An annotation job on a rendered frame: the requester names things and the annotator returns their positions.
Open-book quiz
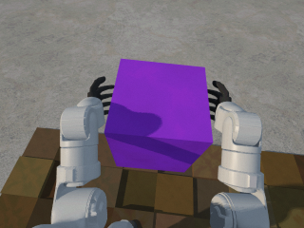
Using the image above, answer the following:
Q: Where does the carton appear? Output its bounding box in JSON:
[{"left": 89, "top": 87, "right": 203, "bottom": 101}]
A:
[{"left": 104, "top": 58, "right": 213, "bottom": 173}]

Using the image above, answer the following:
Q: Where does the robot right forearm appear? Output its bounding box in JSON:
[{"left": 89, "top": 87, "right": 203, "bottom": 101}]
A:
[{"left": 214, "top": 102, "right": 270, "bottom": 226}]

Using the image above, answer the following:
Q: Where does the robot left upper arm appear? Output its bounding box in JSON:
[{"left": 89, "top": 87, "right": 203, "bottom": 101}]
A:
[{"left": 32, "top": 187, "right": 107, "bottom": 228}]

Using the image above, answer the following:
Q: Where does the robot left forearm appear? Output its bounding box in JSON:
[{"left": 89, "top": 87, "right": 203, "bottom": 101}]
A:
[{"left": 50, "top": 97, "right": 105, "bottom": 222}]

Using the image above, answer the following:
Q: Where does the robot right upper arm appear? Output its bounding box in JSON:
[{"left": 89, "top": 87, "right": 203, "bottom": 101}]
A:
[{"left": 210, "top": 192, "right": 270, "bottom": 228}]

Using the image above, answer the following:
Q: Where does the robot left hand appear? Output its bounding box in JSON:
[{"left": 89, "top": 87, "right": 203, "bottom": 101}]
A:
[{"left": 87, "top": 76, "right": 114, "bottom": 115}]

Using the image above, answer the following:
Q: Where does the robot right hand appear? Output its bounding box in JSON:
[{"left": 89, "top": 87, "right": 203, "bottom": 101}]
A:
[{"left": 207, "top": 81, "right": 232, "bottom": 121}]

